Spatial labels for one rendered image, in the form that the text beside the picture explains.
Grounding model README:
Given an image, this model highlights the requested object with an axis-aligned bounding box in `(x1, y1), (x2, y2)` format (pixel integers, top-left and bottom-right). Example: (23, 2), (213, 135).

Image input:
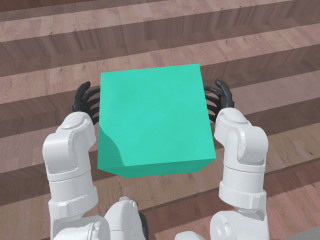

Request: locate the left robot forearm
(42, 111), (99, 240)

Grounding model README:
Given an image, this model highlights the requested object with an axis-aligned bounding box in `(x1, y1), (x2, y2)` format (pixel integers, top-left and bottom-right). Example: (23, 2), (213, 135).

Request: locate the robot right upper arm
(210, 211), (269, 240)

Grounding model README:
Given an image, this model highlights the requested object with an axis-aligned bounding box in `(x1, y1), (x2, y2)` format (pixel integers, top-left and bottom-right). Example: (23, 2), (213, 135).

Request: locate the right robot forearm
(214, 107), (270, 240)

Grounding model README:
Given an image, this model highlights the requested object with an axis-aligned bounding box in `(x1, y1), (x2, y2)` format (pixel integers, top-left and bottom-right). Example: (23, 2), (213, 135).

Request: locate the carton
(97, 63), (216, 178)

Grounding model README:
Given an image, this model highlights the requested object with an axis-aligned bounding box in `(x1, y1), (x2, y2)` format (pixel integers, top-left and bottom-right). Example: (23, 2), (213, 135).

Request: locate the robot right hand
(203, 79), (235, 123)

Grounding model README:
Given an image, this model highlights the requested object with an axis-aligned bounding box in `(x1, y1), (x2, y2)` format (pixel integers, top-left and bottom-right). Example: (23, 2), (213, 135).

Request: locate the left robot foot
(139, 213), (149, 240)

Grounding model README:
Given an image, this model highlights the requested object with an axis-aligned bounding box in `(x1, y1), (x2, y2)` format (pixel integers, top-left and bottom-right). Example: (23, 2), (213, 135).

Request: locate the robot left hand
(72, 81), (101, 125)

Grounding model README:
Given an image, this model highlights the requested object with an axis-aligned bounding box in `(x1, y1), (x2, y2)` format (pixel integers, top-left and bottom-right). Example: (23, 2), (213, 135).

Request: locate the robot left thigh
(104, 200), (139, 240)

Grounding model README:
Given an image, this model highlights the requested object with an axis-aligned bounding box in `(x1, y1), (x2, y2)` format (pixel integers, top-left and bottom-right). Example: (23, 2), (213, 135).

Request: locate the robot left upper arm
(53, 215), (111, 240)

